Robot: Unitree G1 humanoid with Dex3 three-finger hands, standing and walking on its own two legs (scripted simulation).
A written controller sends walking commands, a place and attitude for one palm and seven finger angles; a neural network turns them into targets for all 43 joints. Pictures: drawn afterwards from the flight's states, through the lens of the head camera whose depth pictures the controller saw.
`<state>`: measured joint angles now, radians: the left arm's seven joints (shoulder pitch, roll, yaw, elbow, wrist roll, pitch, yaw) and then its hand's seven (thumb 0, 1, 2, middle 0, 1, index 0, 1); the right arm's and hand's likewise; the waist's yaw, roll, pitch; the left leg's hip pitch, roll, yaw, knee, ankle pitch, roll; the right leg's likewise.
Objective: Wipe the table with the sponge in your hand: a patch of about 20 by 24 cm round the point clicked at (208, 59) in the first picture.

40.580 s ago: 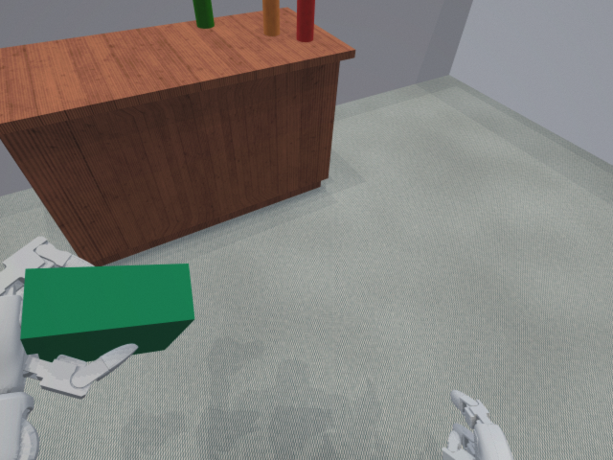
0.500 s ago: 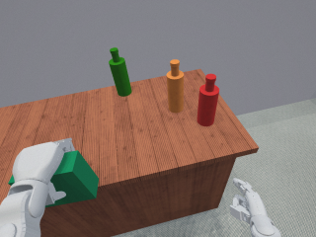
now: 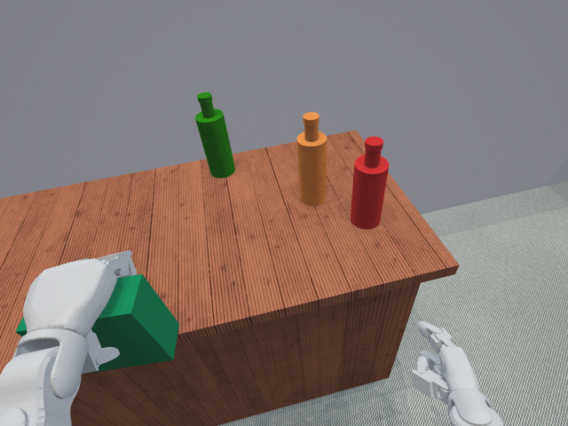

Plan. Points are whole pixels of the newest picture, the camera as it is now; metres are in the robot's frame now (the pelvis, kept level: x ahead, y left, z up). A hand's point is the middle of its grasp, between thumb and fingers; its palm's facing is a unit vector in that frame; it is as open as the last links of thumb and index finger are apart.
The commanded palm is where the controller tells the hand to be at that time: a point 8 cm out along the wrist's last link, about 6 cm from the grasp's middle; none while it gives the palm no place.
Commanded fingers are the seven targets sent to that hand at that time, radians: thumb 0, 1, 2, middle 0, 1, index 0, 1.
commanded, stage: step back with the hand held close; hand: left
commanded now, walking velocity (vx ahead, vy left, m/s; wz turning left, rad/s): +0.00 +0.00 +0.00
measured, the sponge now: (116, 334) +0.18 +0.28 +0.06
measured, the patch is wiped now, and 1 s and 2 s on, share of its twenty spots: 1.00 1.00 1.00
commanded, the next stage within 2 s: stop stepping back and stand still in 1.60 s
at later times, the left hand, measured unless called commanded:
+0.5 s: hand (109, 290) +0.20 +0.25 +0.15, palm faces +0.30 -0.83 -0.47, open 9.9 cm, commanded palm +0.14 +0.30 +0.17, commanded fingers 0.00 0.10 1.30 -1.20 -1.60 -1.20 -1.60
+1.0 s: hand (106, 327) +0.16 +0.24 +0.14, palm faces +0.31 -0.85 -0.44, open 9.9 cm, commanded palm +0.10 +0.29 +0.17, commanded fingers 0.00 0.10 1.30 -1.20 -1.60 -1.20 -1.60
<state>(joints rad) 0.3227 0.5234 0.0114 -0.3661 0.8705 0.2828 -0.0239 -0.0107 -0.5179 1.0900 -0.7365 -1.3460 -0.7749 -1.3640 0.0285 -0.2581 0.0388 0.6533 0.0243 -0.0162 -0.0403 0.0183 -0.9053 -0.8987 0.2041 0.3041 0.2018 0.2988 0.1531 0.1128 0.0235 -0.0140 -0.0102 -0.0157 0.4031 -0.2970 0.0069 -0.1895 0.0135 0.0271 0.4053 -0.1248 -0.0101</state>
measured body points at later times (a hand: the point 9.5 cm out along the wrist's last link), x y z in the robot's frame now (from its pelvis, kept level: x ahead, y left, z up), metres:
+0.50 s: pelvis -0.02 +0.02 -0.01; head +0.01 +0.03 +0.43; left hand +0.17 +0.30 +0.18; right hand +0.11 -0.24 -0.10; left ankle -0.04 +0.12 -0.74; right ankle +0.07 -0.12 -0.74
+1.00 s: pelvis -0.05 +0.00 -0.02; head -0.01 +0.03 +0.43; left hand +0.13 +0.28 +0.16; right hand +0.15 -0.22 -0.08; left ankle -0.04 +0.12 -0.74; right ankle +0.06 -0.12 -0.74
